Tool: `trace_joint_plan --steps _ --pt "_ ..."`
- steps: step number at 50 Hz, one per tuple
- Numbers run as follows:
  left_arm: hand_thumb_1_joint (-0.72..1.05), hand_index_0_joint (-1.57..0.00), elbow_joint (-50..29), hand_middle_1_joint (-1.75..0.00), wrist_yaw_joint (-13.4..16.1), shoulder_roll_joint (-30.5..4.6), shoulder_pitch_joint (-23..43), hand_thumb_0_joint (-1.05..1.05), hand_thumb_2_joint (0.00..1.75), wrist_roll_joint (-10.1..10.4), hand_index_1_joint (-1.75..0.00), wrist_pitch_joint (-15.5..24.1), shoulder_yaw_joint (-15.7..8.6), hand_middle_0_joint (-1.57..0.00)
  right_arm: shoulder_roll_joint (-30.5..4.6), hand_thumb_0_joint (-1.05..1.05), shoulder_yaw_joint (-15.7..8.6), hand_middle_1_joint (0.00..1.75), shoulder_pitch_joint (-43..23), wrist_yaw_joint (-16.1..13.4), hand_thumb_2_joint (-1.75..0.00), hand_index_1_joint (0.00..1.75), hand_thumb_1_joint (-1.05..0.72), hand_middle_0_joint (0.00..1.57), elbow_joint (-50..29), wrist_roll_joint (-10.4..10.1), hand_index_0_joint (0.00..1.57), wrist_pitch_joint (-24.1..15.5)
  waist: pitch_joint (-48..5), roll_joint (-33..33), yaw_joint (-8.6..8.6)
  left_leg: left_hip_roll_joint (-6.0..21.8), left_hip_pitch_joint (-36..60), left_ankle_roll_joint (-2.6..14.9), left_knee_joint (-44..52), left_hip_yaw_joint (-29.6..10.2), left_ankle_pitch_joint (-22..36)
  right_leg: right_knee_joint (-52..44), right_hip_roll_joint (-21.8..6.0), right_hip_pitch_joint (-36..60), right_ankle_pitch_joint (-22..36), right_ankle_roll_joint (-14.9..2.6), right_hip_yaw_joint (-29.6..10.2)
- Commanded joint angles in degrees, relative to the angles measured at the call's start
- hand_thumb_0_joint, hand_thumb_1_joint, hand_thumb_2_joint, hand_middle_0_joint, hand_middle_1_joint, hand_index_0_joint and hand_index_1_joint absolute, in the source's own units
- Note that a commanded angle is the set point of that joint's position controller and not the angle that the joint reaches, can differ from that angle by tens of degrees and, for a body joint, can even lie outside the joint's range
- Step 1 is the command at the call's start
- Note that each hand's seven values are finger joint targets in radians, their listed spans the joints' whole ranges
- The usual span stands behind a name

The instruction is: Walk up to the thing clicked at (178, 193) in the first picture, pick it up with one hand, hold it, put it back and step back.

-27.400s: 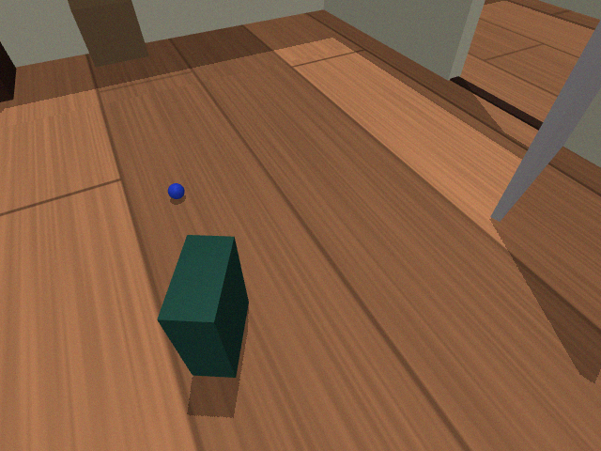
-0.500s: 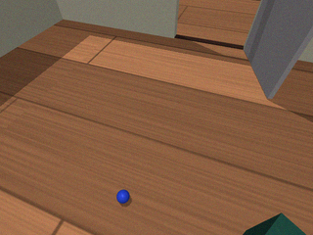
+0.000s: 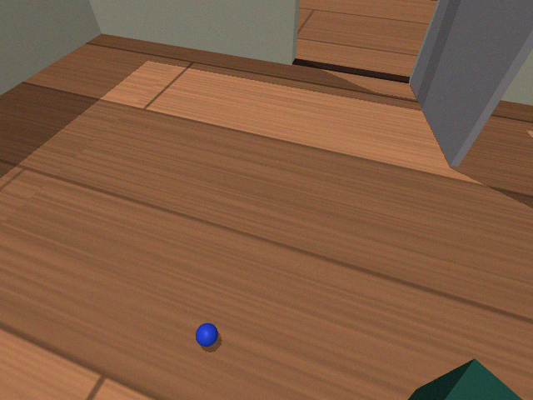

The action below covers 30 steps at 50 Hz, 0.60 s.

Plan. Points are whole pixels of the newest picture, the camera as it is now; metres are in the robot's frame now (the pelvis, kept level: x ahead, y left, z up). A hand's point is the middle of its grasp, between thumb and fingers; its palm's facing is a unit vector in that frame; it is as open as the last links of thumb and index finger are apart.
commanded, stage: walk up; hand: left
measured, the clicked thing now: (206, 334) +0.45 +0.24 -0.74
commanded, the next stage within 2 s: none
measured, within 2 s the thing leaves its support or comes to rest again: neither
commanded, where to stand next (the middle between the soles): +0.06 +0.00 m, yaw +0 degrees
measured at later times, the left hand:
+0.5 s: hand out of the picture +0.09 +0.30 -0.16, palm faces -0.06 -0.94 -0.33, open 7.4 cm
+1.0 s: hand out of the picture +0.13 +0.26 -0.17, palm faces +0.00 -0.95 -0.32, open 7.4 cm
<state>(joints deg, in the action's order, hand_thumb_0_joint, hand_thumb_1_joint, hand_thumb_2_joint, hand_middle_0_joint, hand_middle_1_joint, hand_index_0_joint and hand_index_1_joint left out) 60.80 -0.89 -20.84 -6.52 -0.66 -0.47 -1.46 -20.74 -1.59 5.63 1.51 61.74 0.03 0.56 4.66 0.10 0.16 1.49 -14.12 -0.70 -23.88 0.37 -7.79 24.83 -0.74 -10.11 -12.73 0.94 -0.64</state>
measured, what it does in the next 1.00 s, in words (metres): steps on the spot: right foot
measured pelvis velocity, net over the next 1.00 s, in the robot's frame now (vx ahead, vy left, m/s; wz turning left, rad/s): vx -0.02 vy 0.01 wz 0.01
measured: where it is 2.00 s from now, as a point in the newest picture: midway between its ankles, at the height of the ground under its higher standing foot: outside the picture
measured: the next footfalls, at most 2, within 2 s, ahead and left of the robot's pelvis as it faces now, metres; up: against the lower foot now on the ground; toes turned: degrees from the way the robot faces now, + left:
right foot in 0.66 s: +0.11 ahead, -0.12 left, +0.00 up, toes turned -1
right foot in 1.16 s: +0.01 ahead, -0.12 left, +0.00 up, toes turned -1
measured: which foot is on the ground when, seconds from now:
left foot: down 0.00-1.00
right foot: down 0.00-0.30, up 0.32-0.64, down 0.66-0.96, up 0.98-1.00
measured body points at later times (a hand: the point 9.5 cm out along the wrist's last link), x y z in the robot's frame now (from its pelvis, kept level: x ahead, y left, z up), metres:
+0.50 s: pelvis -0.01 +0.03 +0.00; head +0.02 +0.06 +0.45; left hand +0.09 +0.35 -0.14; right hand -0.01 -0.29 -0.10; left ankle -0.04 +0.14 -0.74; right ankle +0.04 -0.12 -0.69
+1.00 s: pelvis -0.02 +0.01 -0.02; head +0.02 +0.03 +0.42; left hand +0.13 +0.30 -0.14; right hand +0.06 -0.31 -0.13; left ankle -0.03 +0.13 -0.74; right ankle +0.05 -0.12 -0.73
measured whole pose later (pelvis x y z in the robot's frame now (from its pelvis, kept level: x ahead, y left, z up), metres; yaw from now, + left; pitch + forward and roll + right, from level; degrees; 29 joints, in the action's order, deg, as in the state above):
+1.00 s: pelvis -0.02 +0.01 -0.02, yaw +1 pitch -2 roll +1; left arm 50.5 -0.4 -20.6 -1.1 -0.4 -3.5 -2.5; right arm -21.1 -2.1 9.7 -0.5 53.6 1.5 -0.5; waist 8.4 -3.1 0.3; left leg -1.3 -15.0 0.9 -38.6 0.3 -21.1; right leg 45.5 -0.7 -25.4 -23.0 -0.9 -2.6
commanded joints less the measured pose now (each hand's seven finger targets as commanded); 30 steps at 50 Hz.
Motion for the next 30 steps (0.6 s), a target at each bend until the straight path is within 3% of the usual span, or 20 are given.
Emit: trace_joint_plan --steps 1,4,6,7,8,9,11,12,13,14,15,16,17,18,20,24,26,27,28,30 --pt "0.9 -0.2 -4.34 -0.3 1.7 -13.99 0.56 0.0 0.9 0.65 -0.3 0.56 -3.72 -0.2 -14.19 0.0 -3.39 0.3 -2.35 -1.03 -0.9 0.3 -0.9 0.2 -4.77 -0.38 0.2 0.23 -5.7 1.39 -0.44 6.09 2.9 4.41 -0.85 -7.0 11.74 1.6 -5.27 -1.98 14.59 -3.99 -4.56" --pt "0.9 -0.2 -5.9 -0.3 1.75 -14.83 0.56 0.0 0.9 0.32 -0.3 0.03 -4.12 -0.2 -14.39 0.0 -3.97 0.3 -2.36 -1.01 -0.9 0.3 -0.9 0.2 -6.38 -0.36 0.2 1.2 -8.85 -1.08 -0.61 4.06 3.2 4.42 -6.1 -5.53 6.13 0.97 -7.44 -3.55 12.3 -6.06 -7.33" --pt "0.9 -0.2 -7.67 -0.3 1.86 -17.07 3.39 0.0 0.9 -0.09 -0.3 -0.27 -4.86 -0.2 -12.9 0.0 -3.89 0.3 -0.78 -0.8 -0.9 0.3 -0.9 0.2 -7.04 0.1 0.2 1.95 -7.94 -8.28 -0.05 -1.06 2.94 2.56 -16.32 -1.34 -5.67 -3.38 -13.79 -7.95 12.15 -9.79 -13.83" --pt "0.9 -0.2 -8.95 -0.3 2.09 -18.39 5.46 0.0 0.9 -0.64 -0.3 -0.33 -5.22 -0.2 -12.21 0.0 -4.09 0.3 0.34 -0.62 -0.9 0.3 -0.9 0.2 -7.59 0.36 0.2 2.51 -6.34 -11.55 0.02 -3.57 1.37 1.79 -23.77 -0.67 -16.82 -4.99 -18.02 -10.84 12.95 -13.44 -17.45" --pt "0.9 -0.2 -10.08 -0.3 2.35 -18.87 6.34 0.0 0.9 -1.12 -0.3 -0.29 -5.54 -0.2 -12.33 0.0 -4.28 0.3 1.74 -0.46 -0.9 0.3 -0.9 0.2 -8.29 0.55 0.2 3.04 -5.2 -11.92 0.14 -3.76 -0.02 1.77 -30.26 -2.9 -22.16 -5.33 -20.53 -13.41 13.45 -15.77 -19.12" --pt "0.9 -0.2 -11.16 -0.3 2.61 -18.23 7.37 0.0 0.9 -1.36 -0.3 -0.48 -5.58 -0.2 -12.16 0.0 -4.64 0.3 2.82 -0.54 -0.9 0.3 -0.9 0.2 -8.72 0.21 0.2 3.38 -3.42 -12.11 0.56 -3.71 -1.25 2.15 -34.97 -5.74 -23.99 -4.25 -20.99 -15.35 16.66 -16.59 -18.21" --pt "0.9 -0.2 -10.91 -0.3 2.84 -16.88 4.78 0.0 0.9 -2.05 -0.3 0.41 -5.17 -0.2 -11.7 0.0 -4.71 0.3 4.43 -0.29 -0.9 0.3 -0.9 0.2 -9.68 0.38 0.2 2.33 -7.08 -10.08 0.61 -1.28 -3.05 2.45 -28.59 -5.27 -23.74 -0.25 -16.56 -7.74 12.63 -14.32 -14.08" --pt "0.9 -0.2 -10.53 -0.3 2.48 -14.48 4.52 0.0 0.9 -2.54 -0.3 0.91 -4.13 -0.2 -10.11 0.0 -4.16 0.3 6.45 -0.25 -0.9 0.3 -0.9 0.2 -8.83 0.58 0.2 1.29 -10.08 -9.72 1.07 0.13 -0.96 2.14 -16.53 -3.84 -23.27 0.42 -13.52 -4.09 2.89 -11.61 -11.35" --pt "0.9 -0.2 -10.95 -0.3 1.68 -13.36 4.68 0.0 0.9 -2.65 -0.3 0.8 -3.52 -0.2 -9.82 0.0 -4.22 0.3 10.32 -0.21 -0.9 0.3 -0.9 0.2 -7.01 1.05 0.2 0.0 -11.71 -8.33 2.37 -1.79 4.63 1.96 -3.36 -0.68 -19.49 3.6 -10.32 -4.35 -8.15 -9.55 -8.88" --pt "0.9 -0.2 -11.46 -0.3 1.0 -11.63 5.43 0.0 0.9 -2.7 -0.3 0.14 -3.05 -0.2 -10.9 0.0 -5.22 0.3 14.73 -0.5 -0.9 0.3 -0.9 0.2 -5.56 2.11 0.2 -1.04 -10.44 -2.55 5.58 -1.63 12.51 2.25 6.81 -3.0 -15.57 13.48 -6.15 -10.45 -14.65 -7.56 -6.52" --pt "0.9 -0.2 -12.49 -0.3 0.73 -6.97 2.49 0.0 0.9 -2.06 -0.3 -0.3 -2.11 -0.2 -16.27 0.0 -6.6 0.3 14.02 -1.07 -0.9 0.3 -0.9 0.2 -7.15 3.65 0.2 -2.28 -7.12 10.25 4.45 9.28 18.74 4.98 13.44 -23.86 -24.46 27.77 2.37 -23.89 -19.2 -3.75 -3.14" --pt "0.9 -0.2 -12.53 -0.3 0.93 -10.54 1.17 0.0 0.9 -2.11 -0.3 -0.13 -3.14 -0.2 -23.17 0.0 -7.79 0.3 11.11 -1.21 -0.9 0.3 -0.9 0.2 -9.71 3.48 0.2 -3.01 -4.37 8.66 2.85 19.4 15.33 11.63 14.25 -38.6 -30.02 29.78 2.68 -32.08 -19.78 -2.64 -5.57" --pt "0.9 -0.2 -11.82 -0.3 1.32 -14.69 4.31 0.0 0.9 -2.23 -0.3 0.42 -3.95 -0.2 -24.22 0.0 -7.99 0.3 8.77 -1.16 -0.9 0.3 -0.9 0.2 -10.21 2.17 0.2 -3.43 1.02 5.68 3.27 21.44 5.26 14.58 15.8 -39.94 -31.12 30.2 -0.47 -28.37 -18.16 -2.76 -11.38" --pt "0.9 -0.2 -11.07 -0.3 0.66 -15.51 3.33 0.0 0.9 -1.62 -0.3 0.46 -4.53 -0.2 -20.43 0.0 -7.02 0.3 7.31 -1.52 -0.9 0.3 -0.9 0.2 -10.54 2.21 0.2 -4.34 2.99 0.36 1.72 17.44 6.8 12.03 13.81 -33.69 -25.16 30.79 -1.0 -27.16 -13.73 -2.5 -12.58" --pt "0.9 -0.2 -10.1 -0.3 -0.42 -15.26 0.33 0.0 0.9 -1.19 -0.3 0.07 -5.13 -0.2 -18.19 0.0 -6.21 0.3 9.43 -2.62 -0.9 0.3 -0.9 0.2 -10.85 1.71 0.2 -5.74 -0.29 2.52 0.9 12.88 15.12 6.79 10.12 -22.37 -7.66 29.58 -0.7 -27.32 -7.87 -1.91 -12.04" --pt "0.9 -0.2 -11.26 -0.3 -0.81 -12.43 0.11 0.0 0.9 -0.79 -0.3 -1.06 -4.83 -0.2 -14.45 0.0 -5.3 0.3 11.63 -3.65 -0.9 0.3 -0.9 0.2 -11.32 1.53 0.2 -6.04 -0.05 5.9 1.19 11.01 11.69 5.26 5.81 -10.65 22.68 24.89 0.7 -19.06 -5.19 -1.06 -9.29" --pt "0.9 -0.2 -11.75 -0.3 -0.4 -10.95 1.4 0.0 0.9 0.01 -0.3 -0.95 -4.12 -0.2 -14.26 0.0 -5.09 0.3 9.85 -3.62 -0.9 0.3 -0.9 0.2 -12.18 1.55 0.2 -5.22 0.4 9.27 1.0 10.22 9.3 6.81 3.35 -6.79 28.28 19.72 0.55 -14.32 -4.95 -1.54 -5.82" --pt "0.9 -0.2 -11.53 -0.3 -0.17 -10.16 2.16 0.0 0.9 0.31 -0.3 -0.86 -3.71 -0.2 -13.72 0.0 -4.9 0.3 9.19 -3.55 -0.9 0.3 -0.9 0.2 -12.49 1.4 0.2 -4.66 0.75 10.13 1.11 9.02 6.35 6.42 2.25 -4.33 29.7 17.07 0.76 -10.7 -4.14 -1.98 -3.78" --pt "0.9 -0.2 -11.48 -0.3 0.04 -10.1 2.49 0.0 0.9 0.55 -0.3 -0.65 -3.69 -0.2 -13.53 0.0 -4.57 0.3 9.29 -3.56 -0.9 0.3 -0.9 0.2 -12.6 1.19 0.2 -3.89 0.61 11.7 1.31 8.08 4.99 5.81 0.53 -3.66 30.76 15.19 1.27 -8.02 -3.64 -2.03 -1.58" --pt "0.9 -0.2 -10.89 -0.3 0.54 -9.64 0.98 0.0 0.9 0.45 -0.3 -0.46 -3.71 -0.2 -13.95 0.0 -4.65 0.3 9.03 -3.6 -0.9 0.3 -0.9 0.2 -12.77 0.33 0.2 -2.23 -1.79 12.27 1.16 7.53 6.44 7.45 -4.08 -4.68 30.22 10.17 1.74 -5.27 -1.5 -2.53 1.98"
